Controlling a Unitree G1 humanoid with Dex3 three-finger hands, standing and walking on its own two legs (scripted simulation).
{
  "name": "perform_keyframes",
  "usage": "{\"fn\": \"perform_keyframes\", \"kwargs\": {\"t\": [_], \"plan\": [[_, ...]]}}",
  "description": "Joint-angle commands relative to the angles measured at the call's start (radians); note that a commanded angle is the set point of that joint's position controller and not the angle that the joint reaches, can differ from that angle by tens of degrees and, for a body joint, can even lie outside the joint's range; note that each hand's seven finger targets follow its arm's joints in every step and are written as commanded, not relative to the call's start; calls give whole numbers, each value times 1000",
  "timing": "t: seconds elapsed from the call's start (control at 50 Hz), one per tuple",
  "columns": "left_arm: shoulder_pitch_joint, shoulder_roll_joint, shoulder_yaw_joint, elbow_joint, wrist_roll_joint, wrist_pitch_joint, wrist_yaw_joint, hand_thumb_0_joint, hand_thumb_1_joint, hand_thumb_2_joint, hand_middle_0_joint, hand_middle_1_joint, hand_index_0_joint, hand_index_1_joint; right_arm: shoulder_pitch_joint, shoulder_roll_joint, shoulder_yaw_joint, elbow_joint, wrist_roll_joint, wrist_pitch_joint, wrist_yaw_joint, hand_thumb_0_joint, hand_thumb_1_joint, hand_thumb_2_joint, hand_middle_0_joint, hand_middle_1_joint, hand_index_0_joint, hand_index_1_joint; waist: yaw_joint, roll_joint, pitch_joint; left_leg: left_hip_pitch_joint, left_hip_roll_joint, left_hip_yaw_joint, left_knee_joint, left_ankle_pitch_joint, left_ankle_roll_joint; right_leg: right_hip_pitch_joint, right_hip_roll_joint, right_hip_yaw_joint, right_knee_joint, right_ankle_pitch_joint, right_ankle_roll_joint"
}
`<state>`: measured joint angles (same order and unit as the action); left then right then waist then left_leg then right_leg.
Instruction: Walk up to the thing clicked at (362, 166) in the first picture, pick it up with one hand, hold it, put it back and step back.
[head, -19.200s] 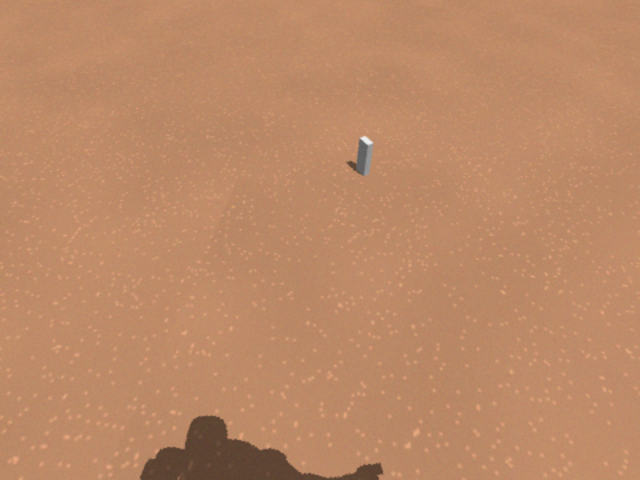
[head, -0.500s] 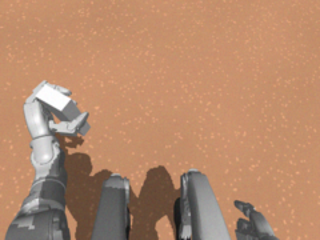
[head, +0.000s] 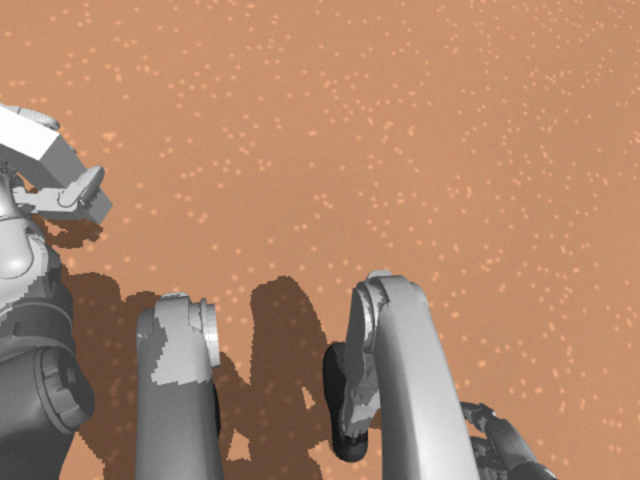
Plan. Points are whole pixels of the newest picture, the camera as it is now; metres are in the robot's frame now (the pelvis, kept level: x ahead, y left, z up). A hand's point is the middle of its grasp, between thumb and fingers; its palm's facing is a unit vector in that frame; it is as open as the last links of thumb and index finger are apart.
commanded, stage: crouch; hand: left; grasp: from the side
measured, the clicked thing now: (56, 175) +0.47 +0.26 -0.06
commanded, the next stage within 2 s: lower in 0.70 s
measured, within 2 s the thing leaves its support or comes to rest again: neither
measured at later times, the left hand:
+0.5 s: hand (72, 182) +0.49 +0.27 -0.13, palm faces +0.34 -0.94 -0.05, open 8.7 cm
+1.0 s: hand (88, 197) +0.49 +0.27 -0.18, palm faces +0.33 -0.94 -0.04, open 8.7 cm
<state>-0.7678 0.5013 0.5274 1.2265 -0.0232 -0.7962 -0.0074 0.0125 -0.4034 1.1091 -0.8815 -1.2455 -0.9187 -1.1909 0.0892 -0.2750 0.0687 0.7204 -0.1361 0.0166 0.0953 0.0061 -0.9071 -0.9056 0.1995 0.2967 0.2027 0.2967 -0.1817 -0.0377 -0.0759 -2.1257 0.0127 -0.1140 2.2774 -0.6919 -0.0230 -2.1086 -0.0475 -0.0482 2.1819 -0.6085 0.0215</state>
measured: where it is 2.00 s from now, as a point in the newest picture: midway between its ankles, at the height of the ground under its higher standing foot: (276, 440)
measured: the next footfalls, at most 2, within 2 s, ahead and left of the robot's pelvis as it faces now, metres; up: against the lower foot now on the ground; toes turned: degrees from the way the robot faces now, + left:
none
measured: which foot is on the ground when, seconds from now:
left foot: down 0.00-1.00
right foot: down 0.00-1.00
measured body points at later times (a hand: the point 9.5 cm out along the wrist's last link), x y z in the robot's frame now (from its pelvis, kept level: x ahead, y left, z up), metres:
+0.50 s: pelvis +0.00 +0.01 -0.06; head +0.23 +0.09 +0.32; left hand +0.46 +0.32 -0.13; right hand +0.07 -0.27 -0.15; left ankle +0.09 +0.13 -0.34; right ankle +0.12 -0.13 -0.34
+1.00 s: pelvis +0.00 +0.01 -0.07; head +0.24 +0.11 +0.29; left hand +0.46 +0.32 -0.18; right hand +0.09 -0.27 -0.15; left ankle +0.09 +0.13 -0.34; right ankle +0.12 -0.13 -0.34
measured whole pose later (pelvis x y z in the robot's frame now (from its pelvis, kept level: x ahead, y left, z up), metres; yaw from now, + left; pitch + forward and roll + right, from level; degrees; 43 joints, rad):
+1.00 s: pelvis +0.00 +0.01 -0.07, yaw -6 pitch +22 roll -12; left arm -0.76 0.71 0.60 1.31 -0.02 -0.86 -0.01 0.01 -0.40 1.11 -0.88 -1.26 -0.92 -1.19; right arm -0.01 -0.36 0.28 0.63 -0.23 0.06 0.14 0.00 -0.89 -0.90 0.20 0.30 0.20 0.30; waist -0.26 -0.12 0.15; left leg -2.27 0.00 -0.23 2.56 -0.70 -0.01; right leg -2.19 -0.02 -0.13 2.37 -0.58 0.06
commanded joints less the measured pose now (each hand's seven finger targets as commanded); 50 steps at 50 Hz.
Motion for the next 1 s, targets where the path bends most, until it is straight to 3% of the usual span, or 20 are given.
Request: {"fn": "perform_keyframes", "kwargs": {"t": [0.0, 0.06, 0.1, 0.12, 0.16, 0.18, 0.2, 0.28, 0.36, 0.38, 0.48, 0.52, 0.58, 0.66, 0.76, 0.78, 0.8, 0.88, 0.94, 0.98], "plan": [[-282, 201, 12, -130, -6, -61, -12, 0, 182, 1267, -1232, -1395, -1249, -1397, 119, -242, -49, -59, -9, -6, -7, 0, -895, -903, 199, 300, 199, 300, -2, 229, -579, 358, -7, 54, -285, 53, 24, 309, 42, -67, -174, 49, -44], [-317, 226, 28, -164, -4, -69, -10, 0, 186, 1269, -1231, -1392, -1246, -1394, 133, -253, -35, -57, -18, 0, -3, 0, -891, -902, 199, 300, 199, 300, -18, 243, -583, 360, -2, 35, -254, 76, 21, 292, 44, -81, -137, 76, -46], [-314, 273, 55, -191, 3, -78, -7, 0, 205, 1263, -1221, -1384, -1238, -1385, 133, -261, -29, -56, -23, 8, -1, 0, -889, -901, 199, 300, 199, 300, -8, 254, -589, 353, -3, 31, -240, 84, 20, 288, 46, -82, -120, 79, -46], [-304, 239, 28, -150, 3, -77, -12, 0, 219, 1265, -1229, -1386, -1246, -1386, 123, -265, -24, -57, -26, 9, 1, 0, -891, -902, 199, 300, 199, 300, -20, 257, -556, 339, -2, 26, -238, 58, 19, 264, 45, -88, -112, 63, -46], [-341, 294, 55, -187, 8, -88, -6, 0, 220, 1281, -1235, -1396, -1251, -1398, 131, -269, -14, -51, -33, 11, 3, 0, -888, -902, 199, 300, 199, 300, -26, 254, -565, 307, -4, 28, -209, 51, 25, 287, 49, -88, -108, 61, -43], [-331, 291, 52, -172, 11, -88, -4, 0, 227, 1264, -1219, -1379, -1236, -1379, 128, -272, -9, -51, -35, 12, 5, 0, -886, -901, 199, 300, 199, 300, -30, 257, -553, 300, -1, 24, -204, 41, 25, 277, 49, -89, -102, 55, -43], [-368, 335, 69, -222, 8, -97, 0, 0, 234, 1272, -1225, -1386, -1243, -1386, 136, -270, -3, -48, -38, 14, 5, 0, -882, -900, 199, 300, 199, 300, -28, 266, -580, 285, -3, 32, -184, 45, 27, 307, 54, -86, -102, 58, -42], [-316, 314, 58, -165, 7, -92, -6, 0, 289, 1271, -1211, -1377, -1231, -1374, 129, -286, 14, -41, -47, 23, 8, 0, -887, -901, 199, 300, 200, 300, -37, 291, -543, 289, -2, 23, -166, 63, 22, 276, 53, -97, -73, 75, -43], [-274, 343, 79, -156, 13, -89, -17, 0, 299, 1286, -1227, -1396, -1247, -1392, 126, -303, 26, -41, -58, 31, 11, 0, -884, -900, 199, 300, 200, 300, -37, 297, -515, 273, -1, 16, -140, 86, 20, 267, 58, -111, -51, 97, -44], [-277, 348, 68, -164, 14, -88, -20, 0, 289, 1271, -1219, -1383, -1240, -1379, 118, -300, 28, -46, -59, 32, 13, 0, -882, -900, 199, 300, 200, 300, -40, 300, -519, 255, -1, 21, -132, 73, 23, 273, 60, -109, -52, 86, -43], [-265, 336, 82, -183, -14, -89, -28, 0, 332, 1302, -1235, -1408, -1256, -1403, 124, -321, 42, -50, -63, 35, 19, 0, -884, -901, 199, 300, 200, 300, -55, 282, -523, 264, 2, 1, -99, 132, 21, 289, 60, -120, -28, 143, -40], [-264, 361, 92, -199, -6, -95, -30, 0, 340, 1300, -1231, -1409, -1254, -1401, 110, -332, 45, -63, -71, 40, 20, 0, -883, -900, 199, 300, 200, 300, -61, 313, -524, 287, 4, -9, -101, 142, 16, 277, 60, -134, -13, 151, -42], [-253, 344, 74, -179, 1, -98, -34, 0, 331, 1294, -1230, -1399, -1250, -1394, 101, -338, 50, -60, -74, 43, 22, 0, -886, -901, 199, 300, 200, 300, -70, 303, -485, 278, 7, -19, -95, 131, 16, 251, 58, -138, -6, 145, -43], [-271, 387, 90, -230, 1, -106, -25, 0, 339, 1299, -1235, -1400, -1255, -1396, 85, -350, 59, -73, -83, 46, 25, 0, -887, -902, 199, 300, 200, 300, -62, 345, -500, 298, 11, -22, -86, 133, 11, 254, 59, -141, 7, 146, -45], [-247, 385, 81, -194, 5, -109, -22, 0, 345, 1308, -1248, -1409, -1265, -1406, 82, -354, 76, -79, -92, 52, 28, 0, -888, -902, 199, 300, 199, 300, -84, 329, -485, 271, 11, -22, -58, 178, 14, 291, 63, -144, 11, 188, -42], [-257, 378, 67, -190, 6, -110, -20, 0, 336, 1308, -1247, -1411, -1264, -1408, 77, -354, 81, -80, -93, 54, 30, 0, -890, -903, 199, 300, 200, 300, -98, 324, -470, 255, 12, -26, -56, 160, 16, 287, 64, -147, 12, 175, -41], [-248, 393, 82, -179, 8, -108, -17, 0, 300, 1291, -1271, -1444, -1291, -1437, 72, -358, 81, -87, -93, 53, 30, 0, -900, -904, 199, 300, 199, 300, -89, 320, -456, 250, 11, -25, -58, 145, 17, 279, 64, -147, 8, 164, -42], [-234, 354, 53, -82, -2, -117, -9, 0, 270, 1297, -1262, -1444, -1284, -1437, 49, -363, 109, -101, -100, 53, 35, 0, -887, -901, 199, 300, 199, 300, -131, 254, -386, 189, 11, -37, -37, 80, 26, 270, 71, -161, -5, 119, -35], [-239, 434, 91, -54, -4, -139, -8, 0, 306, 1290, -1255, -1439, -1282, -1426, 33, -380, 126, -105, -107, 50, 33, 0, -883, -898, 199, 300, 199, 300, -125, 241, -376, 185, 13, -43, -23, 65, 30, 280, 74, -166, -3, 107, -31], [-251, 460, 89, -51, 6, -161, -6, 0, 292, 1265, -1237, -1417, -1265, -1403, 7, -385, 138, -113, -115, 50, 34, 0, -883, -897, 199, 300, 199, 300, -128, 273, -360, 203, 18, -53, -30, 60, 25, 265, 74, -176, 12, 100, -34]]}}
